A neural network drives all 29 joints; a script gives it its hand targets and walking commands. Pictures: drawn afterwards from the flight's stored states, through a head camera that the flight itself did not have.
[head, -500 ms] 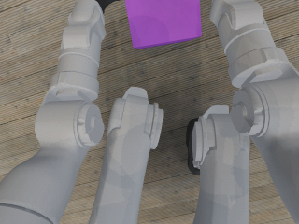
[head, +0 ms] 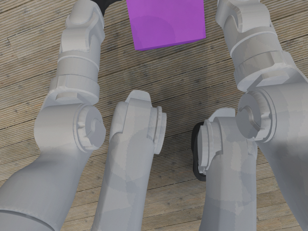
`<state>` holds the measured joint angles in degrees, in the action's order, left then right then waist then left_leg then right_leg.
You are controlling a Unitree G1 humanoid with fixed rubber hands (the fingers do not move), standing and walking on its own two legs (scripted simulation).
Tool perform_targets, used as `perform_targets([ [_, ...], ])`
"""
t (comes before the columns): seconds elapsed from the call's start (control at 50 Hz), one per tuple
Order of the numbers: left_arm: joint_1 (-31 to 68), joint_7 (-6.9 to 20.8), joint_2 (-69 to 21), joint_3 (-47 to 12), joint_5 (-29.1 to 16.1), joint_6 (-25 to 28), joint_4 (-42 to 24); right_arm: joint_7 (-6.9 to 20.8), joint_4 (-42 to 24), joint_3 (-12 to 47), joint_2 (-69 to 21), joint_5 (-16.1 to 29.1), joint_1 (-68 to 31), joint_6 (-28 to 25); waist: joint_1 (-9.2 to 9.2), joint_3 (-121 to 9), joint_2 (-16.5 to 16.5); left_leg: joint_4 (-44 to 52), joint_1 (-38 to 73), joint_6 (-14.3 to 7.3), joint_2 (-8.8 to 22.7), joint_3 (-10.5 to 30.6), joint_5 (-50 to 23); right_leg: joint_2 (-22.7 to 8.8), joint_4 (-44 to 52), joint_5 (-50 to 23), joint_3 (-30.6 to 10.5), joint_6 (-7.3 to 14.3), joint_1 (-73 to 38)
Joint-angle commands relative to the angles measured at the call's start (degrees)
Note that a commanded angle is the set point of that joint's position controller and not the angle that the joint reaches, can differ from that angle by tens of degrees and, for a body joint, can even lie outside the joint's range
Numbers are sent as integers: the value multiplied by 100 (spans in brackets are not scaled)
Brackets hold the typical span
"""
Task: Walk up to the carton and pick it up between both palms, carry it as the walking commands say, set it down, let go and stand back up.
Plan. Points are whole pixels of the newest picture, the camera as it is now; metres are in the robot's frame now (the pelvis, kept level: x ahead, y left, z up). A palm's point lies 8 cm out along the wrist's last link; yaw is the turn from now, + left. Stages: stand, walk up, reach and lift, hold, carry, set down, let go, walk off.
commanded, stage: set down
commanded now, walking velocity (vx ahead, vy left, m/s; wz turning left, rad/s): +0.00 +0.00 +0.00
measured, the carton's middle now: out of the picture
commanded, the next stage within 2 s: none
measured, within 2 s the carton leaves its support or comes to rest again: neither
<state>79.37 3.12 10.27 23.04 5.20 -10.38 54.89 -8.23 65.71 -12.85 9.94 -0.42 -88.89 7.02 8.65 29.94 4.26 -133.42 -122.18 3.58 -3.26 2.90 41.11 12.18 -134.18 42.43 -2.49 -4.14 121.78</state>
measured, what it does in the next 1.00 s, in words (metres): stands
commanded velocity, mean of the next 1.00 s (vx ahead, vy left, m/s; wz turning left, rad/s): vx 0.00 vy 0.00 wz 0.00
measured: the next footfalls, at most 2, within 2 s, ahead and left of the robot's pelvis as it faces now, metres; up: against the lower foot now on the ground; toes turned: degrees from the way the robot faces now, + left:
none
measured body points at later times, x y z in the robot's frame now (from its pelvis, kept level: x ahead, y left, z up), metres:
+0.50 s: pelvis +0.00 +0.01 +0.00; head +0.38 +0.05 +0.23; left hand +0.49 +0.23 -0.23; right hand +0.54 -0.03 -0.22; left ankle +0.09 +0.13 -0.32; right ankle +0.08 -0.11 -0.32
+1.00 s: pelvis -0.02 +0.02 +0.03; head +0.34 +0.07 +0.27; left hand +0.51 +0.28 -0.13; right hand +0.57 -0.02 -0.12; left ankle +0.09 +0.13 -0.32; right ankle +0.08 -0.11 -0.32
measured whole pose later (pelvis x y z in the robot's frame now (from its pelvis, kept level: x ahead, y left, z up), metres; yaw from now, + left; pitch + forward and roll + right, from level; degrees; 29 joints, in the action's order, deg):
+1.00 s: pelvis -0.02 +0.02 +0.03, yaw +1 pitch +30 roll -2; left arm 83.8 -7.7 18.3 11.3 -9.9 -10.0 53.3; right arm -12.5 51.6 -2.5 16.2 7.2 -87.0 13.2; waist 8.0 30.1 1.8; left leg -125.4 -120.7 0.6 -3.6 1.3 34.3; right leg 6.3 -126.0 37.8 -2.0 -3.8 118.1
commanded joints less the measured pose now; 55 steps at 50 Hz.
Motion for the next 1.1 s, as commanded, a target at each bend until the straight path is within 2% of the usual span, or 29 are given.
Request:
perform_targets([
  [0.0,3236,766,-3085,-1261,-201,200,-334,1101,-204,1233,-4072,155,-2275,49,493,-4949,285,1248,2463,-305,-264,-482,-3338,72,1227,-2494,467,346,-1800],
  [0.04,3231,661,-2840,-1066,-137,279,-282,1044,-219,1212,-3898,159,-2138,25,629,-5083,166,1315,2421,-305,-278,-552,-3095,61,1321,-2457,336,337,-2002],
  [0.08,2965,644,-2780,-973,65,261,-140,1008,-35,1071,-3607,-42,-1960,36,502,-4720,477,1323,2235,-278,-221,-541,-2951,-28,1397,-2445,311,336,-2041],
  [0.1,3165,610,-2690,-1095,-143,298,-375,973,-391,1050,-3542,93,-2141,-33,329,-5037,221,1243,2271,-255,-213,-560,-2959,21,1327,-2522,291,361,-2163],
  [0.18,2796,438,-2135,-690,122,361,-28,793,-55,918,-2861,0,-1785,-37,521,-4854,149,1415,2412,-224,-241,-535,-2956,30,1327,-2484,467,311,-2247],
  [0.22,2408,244,-1305,-581,18,466,65,691,-328,720,-2200,-57,-1798,-91,330,-5192,354,1276,2643,-251,-144,-474,-3287,-72,1234,-2547,542,217,-2104],
  [0.24,2388,164,-1074,-314,101,475,215,625,-186,753,-1911,-100,-1722,-73,558,-4906,394,1372,2459,-248,-225,-535,-3013,-91,1415,-2389,448,217,-2117],
  [0.36,1892,-456,882,-170,-143,834,57,111,-505,581,-12,42,-1038,-222,392,-5536,-20,1257,3001,-139,-77,-459,-3829,-224,1324,-2716,438,192,-1967],
  [0.38,1843,-583,1186,-165,-182,877,420,80,-257,589,243,159,-1199,-239,553,-5547,-137,1351,2919,-105,-87,-441,-3925,-235,1215,-2773,492,176,-1933],
  [0.4,1812,-642,1132,-195,-253,910,482,0,-572,434,582,174,-1313,-298,178,-5685,-168,1189,3191,-105,11,-346,-4251,-235,1143,-2821,525,121,-1709],
  [0.46,2323,-727,1397,-307,-708,1141,-2,-115,-1124,1209,334,682,-1642,-398,661,-6499,26,1127,3185,-185,-73,-526,-4644,-351,1212,-3684,296,144,-2430],
  [0.54,2142,-712,1437,-662,-1112,1206,318,-206,-1198,1533,449,1171,-1831,-516,629,-7012,125,1263,3376,-260,-36,-506,-4480,-391,1149,-3708,354,184,-2833],
  [0.56,1522,-723,1466,-619,-1016,1138,1186,-148,-988,1674,392,1240,-2042,-510,827,-6611,389,1368,2653,-342,3,-386,-4108,-451,1065,-3532,333,169,-2690],
  [0.62,2055,-703,1526,-921,-1291,1153,823,-73,-748,1513,826,1174,-1896,-413,496,-6825,241,1368,3258,-330,75,-360,-4326,-454,1123,-3377,362,183,-2614],
  [0.64,2153,-761,1707,-864,-1299,1200,530,-80,-837,1551,652,1273,-1843,-428,739,-7063,111,1314,3286,-342,-6,-457,-4490,-432,1163,-3392,221,230,-2573],
  [0.66,2043,-765,1495,-1067,-1440,1188,394,-61,-1206,1727,468,1227,-1743,-432,551,-7623,264,1330,3669,-350,29,-382,-4779,-402,1098,-3564,346,182,-2676],
  [0.68,2403,-785,1437,-1204,-1626,1205,-305,-114,-1361,1700,804,1333,-1944,-394,689,-8277,30,1328,4063,-294,48,-578,-4913,-510,1196,-3596,279,324,-2993],
  [0.7,2248,-835,1515,-1175,-1491,1140,280,-167,-1184,1343,871,1109,-2054,-407,456,-8015,65,1450,4034,-323,44,-332,-4856,-450,1018,-3320,579,199,-2597],
  [0.72,2270,-885,1453,-1382,-1744,1018,-399,-217,-1630,1261,1215,1010,-1993,-312,234,-8869,244,1529,4648,-295,2,-367,-4916,-453,1146,-3428,593,269,-3118],
  [0.8,2231,-1037,2116,-1057,-1551,692,-834,-378,-2517,1529,1029,1082,-2189,8,840,-10237,278,1788,5175,-360,-66,-612,-4913,-415,1420,-3469,581,287,-4200],
  [0.84,2310,-1037,1982,-1055,-1573,520,-665,-446,-2057,1115,1120,860,-2155,170,346,-9498,404,1950,4889,-398,-19,-556,-4015,-408,1656,-2700,720,343,-3589],
  [0.88,1992,-1048,1818,-1259,-1677,368,-1143,-492,-2848,1027,1134,704,-1796,302,337,-10701,72,2160,5601,-317,-215,-616,-4310,-394,1855,-3034,635,292,-4337],
  [0.92,2108,-1097,2166,-555,-1295,173,-135,-473,-1834,875,1259,712,-2014,447,580,-8856,12,2452,4644,-277,-133,-686,-3297,-337,2000,-1956,775,336,-3115],
  [0.94,2207,-1073,1637,-1070,-1379,188,-910,-430,-1851,974,908,782,-1860,474,503,-9390,-211,2419,4903,-198,-118,-786,-3492,-437,2139,-2199,605,431,-3520],
  [0.96,2043,-1178,1883,-1117,-1462,109,-1862,-488,-3215,707,1401,533,-1752,538,416,-11303,-306,2624,6058,-236,-204,-725,-4091,-343,2182,-2705,740,357,-4360],
  [0.98,2642,-1199,1524,-1256,-1585,4,-1639,-437,-2364,793,1346,748,-2075,541,288,-10044,-536,2749,5585,-163,-124,-683,-3475,-323,2195,-1949,855,507,-3383],
  [1.0,2454,-1211,1754,-1258,-1572,-99,-1682,-450,-2925,747,1506,659,-2341,647,326,-11230,-524,2565,6342,-133,-93,-693,-4088,-447,2332,-2414,714,492,-3946],
  [1.06,2970,-1152,1371,-1203,-1530,-119,-1479,-346,-2042,812,1058,812,-2454,578,144,-9062,-245,3028,5089,-192,-117,-633,-3169,-368,2636,-1860,813,402,-3113],
  [1.08,2667,-1205,1699,-978,-1517,-113,-1739,-361,-2427,660,1521,639,-2351,558,116,-10367,-142,2953,5719,-151,-171,-610,-3760,-370,2585,-2394,764,391,-3863],
])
